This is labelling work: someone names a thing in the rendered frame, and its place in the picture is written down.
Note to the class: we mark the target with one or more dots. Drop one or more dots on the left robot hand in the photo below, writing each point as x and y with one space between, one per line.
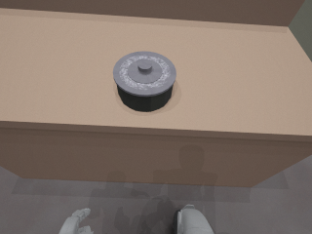
71 225

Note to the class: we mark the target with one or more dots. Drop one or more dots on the lid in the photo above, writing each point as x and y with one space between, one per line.
144 84

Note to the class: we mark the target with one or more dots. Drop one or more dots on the right robot thigh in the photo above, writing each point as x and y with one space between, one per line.
191 221

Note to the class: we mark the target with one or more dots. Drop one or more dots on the knob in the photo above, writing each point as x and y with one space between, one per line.
144 66

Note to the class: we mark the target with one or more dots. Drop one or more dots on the pot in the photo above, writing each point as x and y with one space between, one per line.
145 104

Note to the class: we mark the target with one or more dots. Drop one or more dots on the table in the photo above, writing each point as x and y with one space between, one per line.
240 110

